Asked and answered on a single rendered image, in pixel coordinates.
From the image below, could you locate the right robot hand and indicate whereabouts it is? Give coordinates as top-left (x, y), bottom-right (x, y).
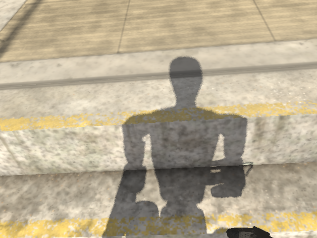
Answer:
top-left (226, 226), bottom-right (273, 238)

